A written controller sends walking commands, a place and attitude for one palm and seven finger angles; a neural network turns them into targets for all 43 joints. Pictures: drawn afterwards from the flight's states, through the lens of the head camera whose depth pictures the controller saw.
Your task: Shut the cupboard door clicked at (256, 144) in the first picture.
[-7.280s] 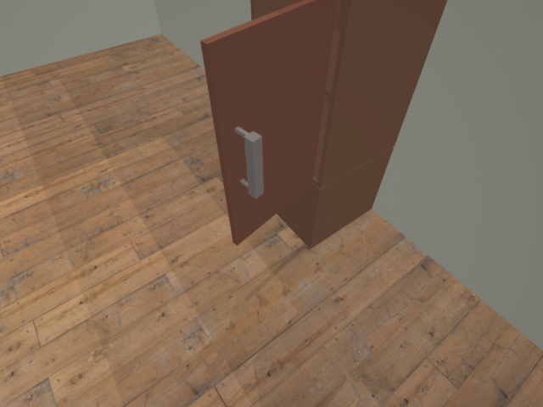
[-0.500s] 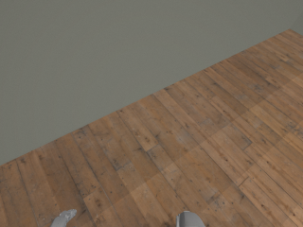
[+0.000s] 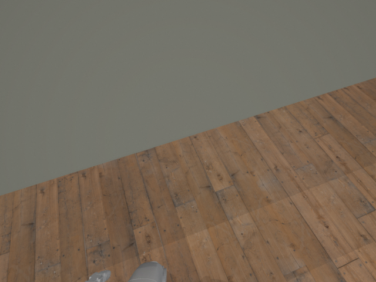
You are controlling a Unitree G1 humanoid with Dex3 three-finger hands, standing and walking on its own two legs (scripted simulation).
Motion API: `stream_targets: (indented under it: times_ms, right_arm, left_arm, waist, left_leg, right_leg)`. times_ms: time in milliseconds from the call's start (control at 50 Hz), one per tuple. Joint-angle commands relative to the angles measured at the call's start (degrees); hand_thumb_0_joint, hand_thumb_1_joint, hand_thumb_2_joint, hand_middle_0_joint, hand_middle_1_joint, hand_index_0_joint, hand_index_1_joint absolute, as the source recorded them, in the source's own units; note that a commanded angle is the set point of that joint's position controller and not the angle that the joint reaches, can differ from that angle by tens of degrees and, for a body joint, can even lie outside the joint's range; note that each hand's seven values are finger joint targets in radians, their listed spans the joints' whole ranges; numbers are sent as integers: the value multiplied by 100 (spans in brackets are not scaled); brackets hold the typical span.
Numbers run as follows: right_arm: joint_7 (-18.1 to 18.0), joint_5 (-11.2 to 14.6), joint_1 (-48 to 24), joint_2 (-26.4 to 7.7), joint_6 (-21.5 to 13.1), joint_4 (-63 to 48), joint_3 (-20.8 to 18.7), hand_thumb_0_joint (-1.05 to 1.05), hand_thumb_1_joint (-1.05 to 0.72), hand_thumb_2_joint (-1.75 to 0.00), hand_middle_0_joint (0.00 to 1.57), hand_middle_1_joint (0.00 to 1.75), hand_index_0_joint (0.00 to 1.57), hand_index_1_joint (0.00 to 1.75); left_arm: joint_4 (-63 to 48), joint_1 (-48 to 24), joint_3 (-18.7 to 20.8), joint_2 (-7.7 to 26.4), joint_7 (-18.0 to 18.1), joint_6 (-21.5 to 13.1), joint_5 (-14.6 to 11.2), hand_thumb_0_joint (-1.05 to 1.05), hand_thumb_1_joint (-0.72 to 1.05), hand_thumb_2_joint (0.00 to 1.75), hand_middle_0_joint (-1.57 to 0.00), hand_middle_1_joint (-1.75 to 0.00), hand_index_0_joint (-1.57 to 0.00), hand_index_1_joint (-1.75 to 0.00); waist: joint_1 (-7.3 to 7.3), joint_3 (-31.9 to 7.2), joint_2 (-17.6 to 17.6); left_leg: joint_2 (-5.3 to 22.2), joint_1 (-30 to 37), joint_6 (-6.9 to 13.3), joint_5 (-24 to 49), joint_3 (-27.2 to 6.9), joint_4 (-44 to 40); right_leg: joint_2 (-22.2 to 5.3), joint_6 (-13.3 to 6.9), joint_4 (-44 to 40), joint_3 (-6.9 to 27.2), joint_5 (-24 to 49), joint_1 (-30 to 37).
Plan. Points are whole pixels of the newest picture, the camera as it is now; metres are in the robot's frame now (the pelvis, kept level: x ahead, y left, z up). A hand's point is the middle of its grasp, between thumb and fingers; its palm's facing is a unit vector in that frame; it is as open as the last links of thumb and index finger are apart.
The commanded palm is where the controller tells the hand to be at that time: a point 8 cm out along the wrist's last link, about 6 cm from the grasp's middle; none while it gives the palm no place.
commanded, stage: walk to a spot facing it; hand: left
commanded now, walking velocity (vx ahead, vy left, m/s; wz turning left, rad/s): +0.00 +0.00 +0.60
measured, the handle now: out of the picture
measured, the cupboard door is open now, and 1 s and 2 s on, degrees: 100 100 100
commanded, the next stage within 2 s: none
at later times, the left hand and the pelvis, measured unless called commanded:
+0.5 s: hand out of the picture +0.03 +0.26 -0.17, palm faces +0.33 -0.91 -0.24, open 7.4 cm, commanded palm none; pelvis +0.02 +0.03 +0.00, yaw +18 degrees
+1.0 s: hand out of the picture +0.02 +0.16 -0.15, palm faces +0.58 -0.77 -0.26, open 7.3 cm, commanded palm none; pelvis +0.06 -0.04 +0.00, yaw +38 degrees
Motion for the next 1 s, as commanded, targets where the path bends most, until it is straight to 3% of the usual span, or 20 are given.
stream_targets:
  times_ms: [0, 120, 180, 200, 220, 240, 260, 280, 320, 360, 520, 580, 640, 660, 680, 700, 720, 740, 800, 980]
  right_arm:
    - [25, -13, -581, -225, -147, -545, -18, 0, -90, -90, 20, 30, 20, 30]
    - [50, 17, -957, -162, -261, -755, 77, 0, -90, -90, 20, 30, 20, 30]
    - [23, -11, -344, -376, -322, -677, 19, 0, -90, -90, 20, 30, 20, 30]
    - [24, -37, 143, -677, -364, -556, -69, 0, -90, -90, 20, 30, 20, 30]
    - [-19, -83, 628, -1415, -428, -489, -256, 0, -90, -90, 20, 30, 20, 30]
    - [-72, -7, 894, -1657, -387, -380, -272, 0, -90, -90, 20, 30, 20, 30]
    - [-121, -12, 683, -1529, -379, -414, -236, 0, -90, -90, 20, 30, 20, 30]
    - [-186, -29, 374, -1327, -419, -504, -191, 0, -90, -90, 20, 30, 20, 30]
    - [-228, -44, -231, -1048, -431, -689, -88, 0, -90, -90, 20, 30, 20, 30]
    - [-222, -35, -308, -967, -476, -715, -52, 0, -90, -90, 20, 30, 20, 30]
    - [-173, -66, -31, -989, -471, -648, -128, 0, -90, -90, 20, 30, 20, 30]
    - [-170, -87, -56, -978, -428, -655, -167, 0, -90, -90, 20, 30, 20, 30]
    - [-184, -67, -229, -957, -392, -721, -212, 0, -90, -90, 20, 30, 20, 30]
    - [-178, -28, -330, -897, -393, -748, -215, 0, -90, -90, 20, 30, 20, 30]
    - [-141, 45, -192, -566, -407, -769, -183, 0, -90, -90, 20, 30, 20, 30]
    - [-130, 63, -140, -205, -410, -919, -127, 0, -90, -90, 20, 30, 20, 30]
    - [-119, 8, -186, -530, -354, -881, -180, 0, -90, -90, 20, 30, 20, 30]
    - [-89, -33, -81, -504, -300, -712, -183, 0, -90, -90, 20, 30, 20, 30]
    - [4, -17, 142, -355, -175, -418, -162, 0, -90, -90, 20, 30, 20, 30]
    - [29, -22, -590, -149, -167, -542, -25, 0, -90, -90, 20, 30, 20, 30]
  left_arm:
    - [-195, 646, 313, 1125, 71, -151, 15, 0, 90, 90, -20, -30, -20, -30]
    - [-118, 791, 419, 1378, 36, -120, 85, 0, 90, 90, -20, -30, -20, -30]
    - [-116, 576, 466, 1547, -10, -136, 27, 0, 90, 90, -20, -30, -20, -30]
    - [-174, 437, 439, 1464, -34, -123, -7, 0, 90, 90, -20, -30, -20, -30]
    - [-445, 223, 342, 1046, -96, -93, -71, 0, 90, 90, -20, -30, -20, -30]
    - [-658, -139, 284, 1028, -43, 7, -29, 0, 90, 90, -20, -30, -20, -30]
    - [-698, -229, 300, 1085, -16, 55, -13, 0, 90, 90, -20, -30, -20, -30]
    - [-567, -293, 316, 1013, 5, 90, -6, 0, 90, 90, -20, -30, -20, -30]
    - [-364, -109, 359, 1073, -62, 138, 15, 0, 90, 90, -20, -30, -20, -30]
    - [-265, 99, 372, 1035, -102, 163, 32, 0, 90, 90, -20, -30, -20, -30]
    - [-523, -353, 340, 910, -88, 132, 2, 0, 90, 90, -20, -30, -20, -30]
    - [-623, -476, 309, 854, -79, 102, -34, 0, 90, 90, -20, -30, -20, -30]
    - [-554, -75, 330, 850, -65, 26, -72, 0, 90, 90, -20, -30, -20, -30]
    - [-452, 270, 362, 937, -51, -34, -73, 0, 90, 90, -20, -30, -20, -30]
    - [-398, 542, 438, 1332, -5, -115, -10, 0, 90, 90, -20, -30, -20, -30]
    - [-413, 636, 536, 1884, 54, -138, 77, 0, 90, 90, -20, -30, -20, -30]
    - [-399, 585, 460, 1790, 70, -107, 22, 0, 90, 90, -20, -30, -20, -30]
    - [-470, 131, 364, 1382, 77, -130, 11, 0, 90, 90, -20, -30, -20, -30]
    - [-567, -322, 246, 984, 46, -117, -39, 0, 90, 90, -20, -30, -20, -30]
    - [-243, 602, 362, 1120, 69, -158, 35, 0, 90, 90, -20, -30, -20, -30]
  waist:
    - [448, -550, -1052]
    - [555, -638, -1273]
    - [131, -987, -1134]
    - [-162, -1299, -457]
    - [-428, -1503, 1404]
    - [-461, -1621, 1215]
    - [-325, -1354, 665]
    - [-245, -1162, 1103]
    - [81, -731, 889]
    - [240, -658, 612]
    - [171, -730, 775]
    - [155, -713, 962]
    - [350, -859, 1043]
    - [544, -999, 781]
    - [629, -1283, -302]
    - [705, -1313, -2033]
    - [640, -1188, -1665]
    - [360, -825, -1256]
    - [75, -574, -1322]
    - [474, -624, -936]
  left_leg:
    - [55, -451, 5, -217, 216, -600]
    - [-59, 333, 230, -375, 677, -2290]
    - [-271, 1655, 408, 656, 883, -3516]
    - [94, 2825, 586, 1965, 460, -4026]
    - [1848, 3862, 1475, 4591, -1917, -4171]
    - [2450, 3740, 2043, 5909, -2407, -4117]
    - [2370, 3443, 2073, 5396, -1877, -4129]
    - [1995, 3067, 1897, 4978, -1791, -4231]
    - [1448, 2410, 1524, 4196, -1207, -4400]
    - [1149, 2235, 1354, 3892, -1038, -4499]
    - [1053, 2192, 1469, 3293, -1480, -4493]
    - [952, 1921, 1423, 3295, -1725, -4321]
    - [803, 1476, 1280, 3312, -1941, -3943]
    - [606, 1143, 1066, 2792, -1834, -3624]
    - [139, 209, 679, 1232, -1445, -2937]
    - [-717, -684, 200, -1424, -304, -1362]
    - [-375, -402, 264, -1577, -487, -190]
    - [-194, -450, 242, -997, -585, 367]
    - [2, -377, 85, 1, -227, 789]
    - [113, -336, 22, -304, 224, -781]
  right_leg:
    - [-1511, -277, -437, 647, 4348, 1072]
    - [-1735, -393, 61, 357, 4662, 1030]
    - [-1632, -67, 1029, -122, 4674, 525]
    - [-1426, 207, 2069, -265, 3643, -319]
    - [-419, 677, 3576, -279, -961, -2199]
    - [-257, 652, 4236, 588, -1996, -2594]
    - [-406, 622, 4295, 880, -1794, -2656]
    - [-418, 686, 4306, 934, -1479, -2689]
    - [-358, 743, 4301, 1072, -712, -2479]
    - [-235, 779, 4198, 1001, -323, -2340]
    - [-24, 853, 2969, 1009, -319, -2098]
    - [197, 787, 2001, 914, -520, -1547]
    - [407, 691, 794, 857, -22, -517]
    - [300, 685, -114, 883, 699, 208]
    - [-598, 501, -860, 1657, 1109, 1390]
    - [-2296, -140, -988, 3224, 2192, 1688]
    - [-2579, -546, -946, 3001, 2575, 740]
    - [-2097, -499, -934, 2340, 2533, 402]
    - [-1314, -129, -798, 1020, 2942, 115]
    - [-1733, -442, -595, 577, 3523, 934]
